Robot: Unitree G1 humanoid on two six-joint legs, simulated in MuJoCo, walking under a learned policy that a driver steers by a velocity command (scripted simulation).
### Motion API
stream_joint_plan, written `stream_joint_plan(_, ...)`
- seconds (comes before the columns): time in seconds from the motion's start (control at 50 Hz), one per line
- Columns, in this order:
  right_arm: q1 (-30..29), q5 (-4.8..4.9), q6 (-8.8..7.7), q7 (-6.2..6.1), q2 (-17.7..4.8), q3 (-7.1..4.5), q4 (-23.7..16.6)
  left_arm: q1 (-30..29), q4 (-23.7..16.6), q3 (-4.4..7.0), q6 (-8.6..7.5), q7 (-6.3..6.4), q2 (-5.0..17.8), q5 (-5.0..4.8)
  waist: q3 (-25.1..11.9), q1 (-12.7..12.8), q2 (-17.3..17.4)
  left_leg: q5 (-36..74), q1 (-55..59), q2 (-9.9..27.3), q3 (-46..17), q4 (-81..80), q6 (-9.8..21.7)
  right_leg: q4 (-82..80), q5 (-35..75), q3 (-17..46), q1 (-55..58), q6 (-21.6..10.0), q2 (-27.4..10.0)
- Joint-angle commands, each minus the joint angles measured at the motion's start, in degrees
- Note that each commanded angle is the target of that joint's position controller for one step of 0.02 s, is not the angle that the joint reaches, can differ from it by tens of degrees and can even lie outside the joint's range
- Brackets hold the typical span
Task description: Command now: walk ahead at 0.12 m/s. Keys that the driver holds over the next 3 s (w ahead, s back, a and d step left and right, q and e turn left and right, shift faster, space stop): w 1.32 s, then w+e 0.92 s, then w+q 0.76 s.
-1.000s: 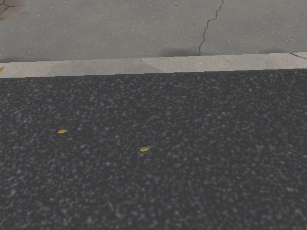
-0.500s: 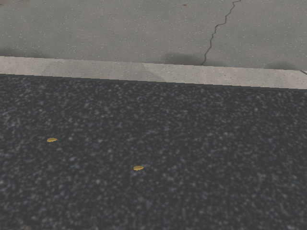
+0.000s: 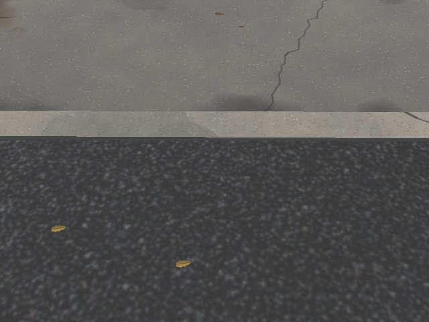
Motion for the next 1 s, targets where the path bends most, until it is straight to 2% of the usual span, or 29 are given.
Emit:
stream_joint_plan(0.02, -0.26, 0.74, -0.63, 0.01, -5.27, -1.16, -1.39, 4.64, -1.32, 1.83, -0.53, 0.16, 8.36, -0.69, 1.87, 1.31, -5.16, -18.32, 0.88, -1.16, 0.74, 2.01, 2.2, -11.85, -19.37, 6.71, -6.04, -5.76, -4.51)
stream_joint_plan(0.06, -4.34, 1.23, -1.9, 0.65, -3.76, -0.88, -3.1, 7.57, -1.57, 2.75, -1.25, 0.14, 11.07, -1.29, 5.33, 3.37, -9.3, -14.87, -9.58, -2.02, 2.29, 10.39, 2.51, -18.46, -25.58, 18.92, -0.71, -10.88, -13.24)
stream_joint_plan(0.08, -5.47, 1.33, -2.73, 1.13, -3.38, -0.79, -3.74, 7.61, -1.58, 3.2, -1.88, 0.17, 11.95, -1.39, 6.89, 3.59, -10.64, -12.52, -13.38, 0.12, 0.51, 14.45, 3.34, -19.67, -23.15, 23.9, 1.3, -13.25, -17.57)
stream_joint_plan(0.12, -6.89, 1.8, -4.09, 2.0, -4.36, -1.1, -4.73, 8.05, -1.8, 2.97, -3.08, -0.05, 10.13, -0.97, 7.1, 3.57, -9.17, -16.17, -20.41, 3.12, -2.13, 18.88, 4.55, -18.81, -12.41, 25.07, 7.71, -14.21, -19.89)
stream_joint_plan(0.18, -6.14, 2.33, -5.2, 2.84, -4.16, -1.22, -4.54, 5.21, -2.93, 3.0, -3.07, -0.74, 10.1, -1.87, 5.18, 1.5, -7.12, -12.82, -12.04, 2.58, 0.55, 8.44, 4.52, -16.67, -3.44, 16.24, 6.98, -10.82, -15.39)
stream_joint_plan(0.2, -2.93, 2.25, -5.18, 2.97, -3.76, -1.39, -3.03, 3.46, -3.36, 3.12, -2.71, -0.99, 10.74, -2.13, 4.16, -0.49, -7.11, -6.95, -2.71, 0.41, 3.31, 3.8, 4.0, -15.23, -1.82, 12.39, 1.82, -9.6, -12.93)
stream_joint_plan(0.24, 7.87, 2.03, -4.41, 2.65, -5.83, -2.94, 1.15, 2.07, -4.05, 3.07, -2.53, -1.2, 10.83, -1.88, 0.63, -5.09, -6.34, -2.89, 15.09, -2.48, 4.14, 2.23, 3.41, -7.71, 6.34, 7.54, -7.32, -7.38, -8.84)
stream_joint_plan(0.26, 15.96, 1.87, -4.28, 2.15, -9.48, -4.21, 2.78, -0.78, -5.34, 2.43, -2.87, -1.38, 8.52, -1.64, -1.56, -8.75, 1.57, -7.1, 23.37, 5.76, -7.8, -3.95, 6.34, 8.33, 10.53, 1.59, -14.04, -4.13, -4.32)
stream_joint_plan(0.28, 22.7, 1.71, -4.27, 2.06, -16.31, -5.53, 3.19, 0.01, -7.43, 1.13, -4.02, -1.27, 3.1, -1.38, -5.81, -9.49, 17.83, -11.12, 33.31, 20.02, -34.0, -14.32, 14.86, 28.9, -4.39, -3.33, -27.98, -0.73, 2.88)
stream_joint_plan(0.3, 20.57, 0.67, -5.06, 2.33, -12.14, -3.84, 3.29, -1.74, -8.06, 1.57, -4.95, -1.37, 4.95, -2.08, -4.83, -7.61, 12.94, -15.61, 31.09, 23.65, -42.73, -16.96, 17.29, 41.06, -12.78, 4.2, -34.16, -1.86, 1.13)
stream_joint_plan(0.32, 14.8, 0.6, -5.69, 2.45, -9.05, -2.75, 1.49, -3.3, -8.78, 1.82, -5.53, -1.85, 6.56, -3.08, -0.42, -5.19, 8.04, -16.23, 27.62, 22.54, -37.0, -16.45, 15.4, 44.91, -8.27, 5.85, -38.26, -3.98, -2.28)
stream_joint_plan(0.34, 10.29, 0.47, -5.97, 2.87, -7.23, -1.99, -0.07, -3.88, -8.63, 2.0, -5.66, -2.0, 7.17, -3.09, 1.23, -3.46, 4.34, -13.24, 24.08, 19.64, -29.6, -16.98, 13.19, 44.02, -2.33, 5.0, -37.6, -5.0, -4.86)
stream_joint_plan(0.36, 7.7, 0.37, -5.99, 3.29, -6.83, -1.54, -0.99, -4.27, -8.49, 2.41, -5.64, -1.83, 7.44, -2.35, 2.42, -2.16, 2.12, -8.04, 20.53, 17.49, -24.26, -17.98, 11.64, 40.43, 2.14, 4.53, -35.9, -5.22, -6.44)
stream_joint_plan(0.42, 9.49, 0.08, -5.3, 3.08, -5.85, -0.79, -0.47, -4.48, -8.43, 2.94, -4.42, -1.99, 6.54, -1.66, 2.4, -0.6, 2.97, 6.61, 16.51, 13.11, -13.83, -19.5, 9.48, 33.23, 7.35, 2.17, -30.53, -3.92, -7.49)
stream_joint_plan(0.5, 11.84, -0.06, -4.74, 1.71, -8.31, -1.08, -0.36, -13.92, -12.27, 2.19, -3.79, -2.23, 4.84, -1.05, 4.18, -1.7, 1.51, 13.74, 15.24, 12.26, -9.15, -21.0, 9.87, 19.18, 14.94, 0.55, -31.88, -1.43, -6.67)
stream_joint_plan(0.56, 13.41, 0.25, -4.67, 1.28, -9.03, -1.36, -0.5, -20.53, -14.32, 1.49, -3.93, -2.98, 4.59, -1.46, 5.25, -3.29, 2.6, 11.87, 13.73, 11.2, -6.38, -22.51, 9.18, 8.63, 21.23, -1.32, -27.39, -1.16, -4.64)
stream_joint_plan(0.62, 16.33, 0.88, -4.45, 1.29, -8.77, -1.66, 0.59, -25.05, -16.02, 1.08, -4.06, -3.86, 5.16, -1.82, 6.82, -4.23, 2.55, 11.55, 17.62, 12.87, -5.71, -21.87, 9.14, 3.67, 22.17, -1.22, -26.99, -2.07, -3.93)
stream_joint_plan(0.68, 16.53, 1.06, -3.83, 1.19, -9.32, -2.27, 0.94, -26.69, -17.57, 1.17, -4.56, -4.89, 6.5, -1.94, 6.43, -3.05, 3.0, 18.12, 23.81, 15.12, -5.18, -18.02, 8.22, 0.33, 18.22, -1.06, -26.06, -4.27, -3.24)
stream_joint_plan(0.72, 14.96, 0.84, -3.39, 1.19, -10.85, -2.85, 0.38, -21.54, -16.78, 2.36, -4.77, -4.96, 9.22, -1.84, 1.67, 0.56, 5.2, 36.39, 25.64, 15.12, -4.19, -10.67, 7.03, 0.04, 14.48, -3.18, -16.29, -6.11, -0.1)
stream_joint_plan(0.74, 13.86, 0.6, -2.97, 1.24, -10.78, -2.82, 0.06, -13.32, -14.48, 3.63, -4.71, -4.68, 11.4, -1.83, -3.2, 4.96, 5.8, 44.93, 24.21, 13.26, -2.53, -1.14, 5.93, -0.15, 13.87, -4.6, -5.71, -7.63, 2.0)
stream_joint_plan(0.76, 12.7, 0.21, -2.84, 1.37, -9.81, -2.31, -0.96, -2.11, -11.4, 4.94, -4.5, -4.17, 14.27, -1.68, -9.9, 9.73, 5.18, 40.28, 14.67, 10.67, -1.17, 12.92, 4.05, 1.5, 14.52, -0.83, 11.37, -10.04, -1.15)
stream_joint_plan(0.78, 18.49, -0.17, -3.62, 2.02, -3.55, -0.55, -2.13, 7.25, -9.67, 6.27, -4.25, -3.7, 20.3, 0.05, -20.81, 8.17, -7.78, 12.94, -7.45, 2.24, 0.32, 37.1, 0.49, 0.34, 7.92, 23.75, 35.33, -18.28, -17.24)
stream_joint_plan(0.8, 19.67, 1.28, -5.36, 2.58, -1.85, 0.19, -1.14, 8.02, -9.0, 5.09, -4.01, -3.89, 17.37, -0.04, -27.24, 7.28, -14.6, -21.78, -17.73, -3.69, -7.68, 50.07, 0.15, -11.95, 0.13, 45.4, 40.09, -22.26, -23.92)
stream_joint_plan(0.82, 13.57, 2.74, -6.54, 2.74, -7.22, -1.28, -2.87, 2.48, -9.64, 3.93, -4.23, -4.08, 13.65, -0.85, -17.75, 6.94, -11.3, -19.92, -23.66, 0.41, -10.05, 54.26, 1.67, -13.64, -2.28, 38.68, 32.42, -18.39, -21.12)
stream_joint_plan(0.84, 8.33, 3.31, -6.94, 2.46, -8.87, -1.61, -4.58, -3.38, -11.1, 3.05, -4.37, -4.05, 10.89, -0.96, -10.61, 5.32, -7.39, -14.77, -24.02, 3.67, -7.81, 52.84, 2.49, -14.83, 1.23, 29.01, 22.25, -15.99, -18.99)
stream_joint_plan(0.86, 6.31, 2.71, -6.65, 1.88, -8.58, -1.94, -4.89, -7.79, -11.64, 2.34, -4.7, -4.39, 9.09, -0.53, -6.0, 2.85, -2.58, -10.05, -21.02, 6.37, -6.6, 48.73, 2.43, -16.92, 6.75, 22.06, 12.11, -14.6, -16.67)
stream_joint_plan(0.9, 8.9, 1.53, -4.8, 1.23, -6.45, -2.45, -4.33, -10.23, -11.19, 1.68, -5.18, -4.87, 7.06, 0.27, -3.47, -1.03, -4.3, -6.29, -13.84, 9.17, -7.02, 42.72, 2.5, -20.23, 9.51, 14.66, 1.85, -12.99, -12.94)
stream_joint_plan(0.94, 9.29, 1.4, -3.65, 0.98, -4.77, -2.42, -4.49, -8.04, -9.87, 1.85, -5.29, -4.58, 8.17, 0.17, -1.59, -1.87, -4.71, -5.13, -13.29, 9.72, -6.08, 39.19, 1.85, -22.77, 11.23, 11.35, -1.98, -13.93, -11.99)
stream_joint_plan(1.0, 2.07, 0.64, -3.31, 0.77, -6.32, -3.0, -7.26, -4.4, -8.76, 2.33, -5.23, -3.17, 10.85, 0.28, 1.18, -0.87, -3.62, 3.09, -20.43, 10.4, -5.89, 30.16, 0.06, -24.78, 13.29, 9.35, -0.49, -14.37, -12.07)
